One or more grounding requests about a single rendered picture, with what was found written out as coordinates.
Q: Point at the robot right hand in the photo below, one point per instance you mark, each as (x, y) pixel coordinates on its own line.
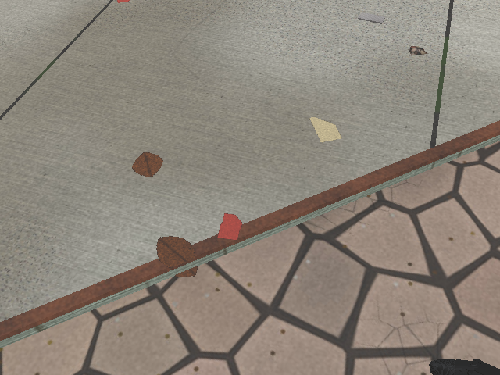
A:
(462, 367)

